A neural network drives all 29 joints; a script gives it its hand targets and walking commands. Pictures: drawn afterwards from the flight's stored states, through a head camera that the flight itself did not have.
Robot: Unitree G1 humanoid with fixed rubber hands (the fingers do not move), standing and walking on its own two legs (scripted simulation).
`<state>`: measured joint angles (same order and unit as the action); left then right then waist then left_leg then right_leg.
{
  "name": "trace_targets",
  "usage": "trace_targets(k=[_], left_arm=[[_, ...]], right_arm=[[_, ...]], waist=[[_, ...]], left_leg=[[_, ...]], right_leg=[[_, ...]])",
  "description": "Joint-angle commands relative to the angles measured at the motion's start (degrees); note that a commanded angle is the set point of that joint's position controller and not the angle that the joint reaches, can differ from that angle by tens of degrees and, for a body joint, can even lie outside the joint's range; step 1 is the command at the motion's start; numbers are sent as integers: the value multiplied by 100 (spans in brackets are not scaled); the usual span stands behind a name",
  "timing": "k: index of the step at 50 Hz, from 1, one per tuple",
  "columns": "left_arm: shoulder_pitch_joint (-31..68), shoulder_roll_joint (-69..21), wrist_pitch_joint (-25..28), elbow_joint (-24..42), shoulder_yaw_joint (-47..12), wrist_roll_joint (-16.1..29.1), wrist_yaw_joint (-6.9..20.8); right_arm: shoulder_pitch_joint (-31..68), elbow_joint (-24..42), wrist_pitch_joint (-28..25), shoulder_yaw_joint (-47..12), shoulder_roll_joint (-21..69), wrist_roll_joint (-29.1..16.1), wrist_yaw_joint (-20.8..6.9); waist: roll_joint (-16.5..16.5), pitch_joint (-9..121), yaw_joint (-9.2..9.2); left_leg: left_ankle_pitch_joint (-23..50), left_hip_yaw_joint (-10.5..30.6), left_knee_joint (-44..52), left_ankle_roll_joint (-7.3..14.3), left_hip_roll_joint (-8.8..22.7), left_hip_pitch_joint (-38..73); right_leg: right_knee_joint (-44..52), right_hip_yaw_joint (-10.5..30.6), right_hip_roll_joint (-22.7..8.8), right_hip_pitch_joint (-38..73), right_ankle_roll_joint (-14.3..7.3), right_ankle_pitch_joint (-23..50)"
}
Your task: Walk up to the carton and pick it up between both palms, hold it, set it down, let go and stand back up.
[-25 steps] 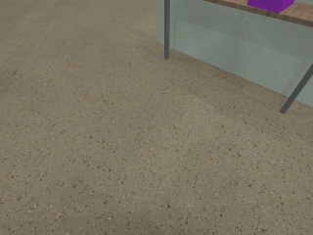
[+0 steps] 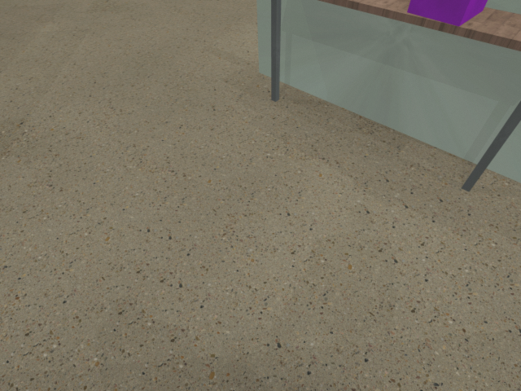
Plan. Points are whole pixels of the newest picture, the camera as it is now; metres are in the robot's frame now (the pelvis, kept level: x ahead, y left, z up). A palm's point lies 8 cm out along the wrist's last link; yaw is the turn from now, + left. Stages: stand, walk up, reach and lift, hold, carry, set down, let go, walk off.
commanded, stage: stand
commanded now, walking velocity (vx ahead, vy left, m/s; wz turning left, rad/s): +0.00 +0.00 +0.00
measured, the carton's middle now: out of the picture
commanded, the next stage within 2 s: walk up in 0.74 s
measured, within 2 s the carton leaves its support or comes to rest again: neither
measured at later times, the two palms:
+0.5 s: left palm out of the picture -0.02 +0.20 -0.15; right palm out of the picture -0.03 -0.20 -0.15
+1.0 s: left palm out of the picture -0.01 +0.21 -0.15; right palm out of the picture -0.02 -0.21 -0.15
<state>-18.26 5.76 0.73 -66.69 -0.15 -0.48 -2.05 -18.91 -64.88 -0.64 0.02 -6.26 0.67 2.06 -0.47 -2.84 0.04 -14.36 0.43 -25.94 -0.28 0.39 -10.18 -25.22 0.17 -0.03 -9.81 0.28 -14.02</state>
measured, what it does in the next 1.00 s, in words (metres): stands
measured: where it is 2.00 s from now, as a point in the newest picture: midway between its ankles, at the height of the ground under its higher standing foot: (321, 352)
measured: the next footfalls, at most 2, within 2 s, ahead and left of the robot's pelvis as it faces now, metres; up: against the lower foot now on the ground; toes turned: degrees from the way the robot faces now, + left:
right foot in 1.22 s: +0.13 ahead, -0.23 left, +0.00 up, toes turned -17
left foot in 1.54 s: +0.35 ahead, -0.01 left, +0.00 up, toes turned -9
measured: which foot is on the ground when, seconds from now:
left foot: down 0.00-1.00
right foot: down 0.00-0.96, up 0.98-1.00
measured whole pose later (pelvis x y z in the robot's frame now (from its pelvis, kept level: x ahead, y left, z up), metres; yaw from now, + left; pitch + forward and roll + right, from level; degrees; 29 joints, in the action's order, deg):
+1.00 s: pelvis +0.01 +0.00 +0.00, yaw -3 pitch -1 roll +0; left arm -19.6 7.1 0.4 -63.7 2.1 -1.6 -1.0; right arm -19.8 -61.9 -2.2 2.7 -6.6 3.2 2.3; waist 0.1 -2.0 0.3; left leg -18.5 -2.0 -27.7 0.9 0.8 -9.9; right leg -38.8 0.7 -0.3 -15.6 -0.3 -25.9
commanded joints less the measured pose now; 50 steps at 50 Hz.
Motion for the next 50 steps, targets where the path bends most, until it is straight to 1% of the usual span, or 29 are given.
trace_targets(k=[1,2,5,8,10,11,13,14,15,16,18,20,21,23,25,26,27,32,36,37,38,41,43,44,46,47,48,49,50], left_arm=[[-492,438,32,69,85,-6,-19],[-432,561,34,121,134,15,5],[-575,462,9,66,90,13,-16],[-515,355,-20,67,79,-13,0],[-564,291,28,4,52,25,-2],[-490,471,49,54,61,23,-6],[-531,427,46,69,70,24,7],[-367,530,50,79,96,-23,-16],[-621,484,29,43,79,4,-17],[-498,551,32,47,102,4,-9],[-692,432,35,20,60,28,-13],[-547,422,41,73,77,3,-13],[-462,497,13,72,86,-21,-15],[-616,532,40,27,111,2,-15],[-549,485,56,52,64,-4,-2],[-608,407,41,46,53,39,-9],[-469,402,21,53,47,11,-24],[-568,475,24,47,74,21,-8],[-454,367,30,16,65,18,-39],[-373,481,38,61,101,-15,-28],[-463,473,39,70,94,20,-29],[-400,339,16,60,47,30,-16],[-368,467,2,49,78,10,-30],[-458,432,9,31,70,17,-32],[-459,480,39,15,92,6,-26],[-512,1231,87,440,469,-59,44],[102,1208,84,714,528,-107,81],[636,919,69,1076,459,-213,121],[733,741,24,1227,434,-346,166]], right_arm=[[-616,-1,-37,53,-359,28,29],[-641,-3,-43,77,-482,26,23],[-579,13,-36,-4,-237,13,34],[-667,23,-51,69,-451,-3,40],[-524,111,-76,46,-359,-26,1],[-604,36,-51,56,-277,-19,14],[-509,27,-41,41,-374,10,16],[-596,34,-40,78,-391,3,20],[-517,57,-35,59,-412,-8,21],[-523,44,-40,105,-544,-10,-13],[-640,-6,-60,46,-302,-18,-27],[-546,-5,-48,45,-287,-4,-14],[-572,10,-58,21,-249,12,0],[-614,-24,-55,54,-343,17,4],[-717,-54,-19,74,-371,-25,15],[-534,3,-33,21,-274,-4,37],[-477,23,-28,55,-330,1,16],[-428,53,-71,76,-414,1,17],[-648,-34,-74,70,-360,-16,29],[-633,-65,-68,74,-324,-8,33],[-488,-7,-59,55,-397,10,56],[-541,27,-29,54,-331,-49,33],[-591,-25,-41,82,-353,2,35],[-627,-19,-59,58,-407,0,33],[-592,5,-64,82,-474,13,21],[-768,525,-200,554,-1165,248,61],[-963,502,-248,714,-1488,352,102],[-980,481,-268,779,-1631,388,145],[-819,432,-309,710,-1389,446,184]], waist=[[55,-231,1],[126,-266,36],[-190,-546,-48],[196,-267,1],[-57,-95,7],[155,-161,21],[-172,-204,-17],[13,-347,97],[123,-342,-68],[112,-233,71],[94,-295,-12],[-250,-381,-27],[2,-405,52],[-78,-207,-39],[-26,-227,71],[11,-446,-89],[111,-435,-24],[-62,-227,-39],[101,-216,43],[12,-379,76],[-224,-556,-67],[197,-474,4],[132,-394,55],[-127,-268,32],[-65,-323,32],[-74,300,179],[-506,-86,442],[-1024,-514,604],[-558,-848,516]], left_leg=[[578,390,556,186,431,-210],[496,384,595,159,420,-321],[469,372,629,127,395,-513],[474,412,570,148,428,-296],[582,309,510,138,407,-69],[560,329,480,139,363,-8],[588,359,517,154,421,-162],[627,368,561,130,427,-189],[579,369,551,159,434,-273],[599,395,551,152,431,-198],[640,334,511,135,405,-248],[795,252,518,113,397,-162],[754,334,503,107,397,-173],[816,344,513,130,460,-137],[765,291,492,111,386,18],[710,345,505,155,436,-168],[793,303,536,119,438,-112],[882,366,547,178,449,4],[817,320,559,120,414,60],[916,327,540,133,445,-4],[891,375,572,185,436,-204],[687,325,521,124,424,-240],[474,389,616,162,418,-211],[519,417,652,186,452,-175],[818,358,567,166,418,-101],[-2097,663,340,527,614,955],[-3271,1712,937,963,1361,1563],[-3339,2745,1542,1456,2483,1375],[-3016,2849,1665,1687,2829,1043]], right_leg=[[496,388,-423,-147,-163,592],[479,348,-413,-146,-127,601],[486,398,-438,-90,-119,605],[484,316,-414,-64,-137,523],[513,433,-457,-144,-139,555],[577,414,-431,-297,-133,437],[528,369,-427,-247,-128,610],[473,368,-436,-257,-149,722],[492,378,-421,-150,-130,755],[462,358,-421,-113,-138,722],[480,385,-459,-86,-141,700],[458,462,-485,-139,-159,865],[481,378,-458,-233,-155,710],[442,383,-458,31,-142,799],[504,378,-416,-134,-142,693],[540,348,-419,-210,-113,698],[503,383,-461,-207,-115,753],[466,368,-443,-79,-148,874],[483,336,-435,-119,-96,812],[476,362,-448,-144,-118,875],[500,390,-457,-158,-90,830],[551,363,-450,-160,-119,698],[540,306,-406,-157,-99,654],[499,381,-452,-45,-96,740],[481,407,-466,-65,-117,784],[-405,628,-248,-1185,-319,-2058],[-1322,262,-49,-2722,-209,-2406],[-2811,-118,-256,-3510,-16,-1824],[-3352,328,-762,-3784,26,-1443]])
